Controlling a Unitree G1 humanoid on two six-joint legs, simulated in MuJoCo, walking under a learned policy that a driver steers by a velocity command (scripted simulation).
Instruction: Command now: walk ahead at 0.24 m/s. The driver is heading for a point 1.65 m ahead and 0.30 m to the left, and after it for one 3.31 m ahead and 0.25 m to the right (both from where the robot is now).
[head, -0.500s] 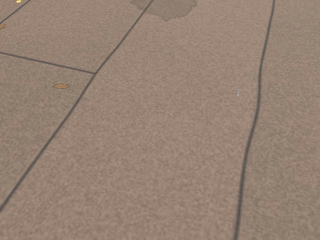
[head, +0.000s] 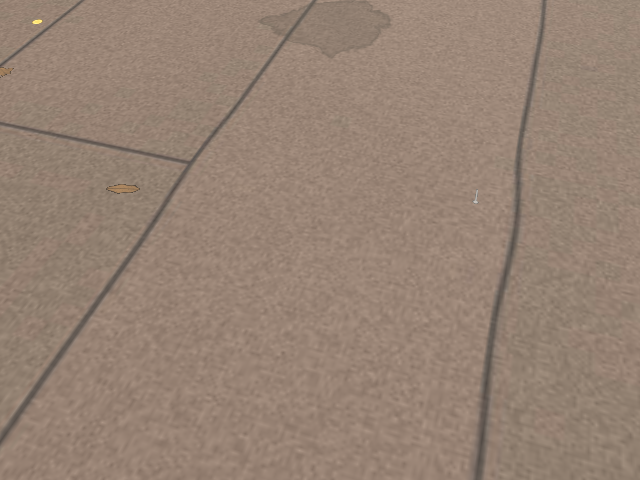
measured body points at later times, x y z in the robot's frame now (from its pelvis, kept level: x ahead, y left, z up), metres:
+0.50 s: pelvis +0.16 -0.06 +0.01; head +0.18 -0.07 +0.45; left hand +0.08 +0.18 -0.13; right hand +0.36 -0.30 -0.11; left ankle +0.34 +0.11 -0.68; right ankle +0.05 -0.15 -0.74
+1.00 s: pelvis +0.46 +0.00 +0.01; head +0.47 +0.00 +0.46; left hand +0.62 +0.26 -0.10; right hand +0.46 -0.27 -0.13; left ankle +0.42 +0.08 -0.74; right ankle +0.62 -0.18 -0.67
